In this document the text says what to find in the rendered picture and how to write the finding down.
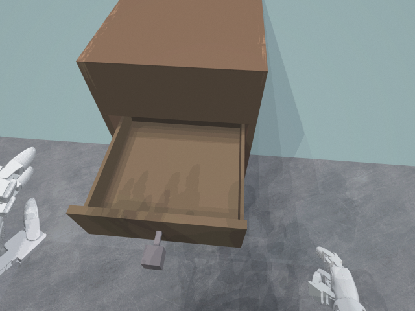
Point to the robot right forearm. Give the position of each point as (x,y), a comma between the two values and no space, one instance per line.
(346,304)

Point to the drawer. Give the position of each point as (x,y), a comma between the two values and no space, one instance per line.
(184,178)

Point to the right robot hand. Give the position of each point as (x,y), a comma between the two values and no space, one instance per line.
(327,288)

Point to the handle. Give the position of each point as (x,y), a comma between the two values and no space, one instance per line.
(154,255)

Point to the left robot hand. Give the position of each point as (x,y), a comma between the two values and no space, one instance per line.
(13,177)

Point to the cabinet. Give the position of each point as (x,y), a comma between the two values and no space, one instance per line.
(194,60)

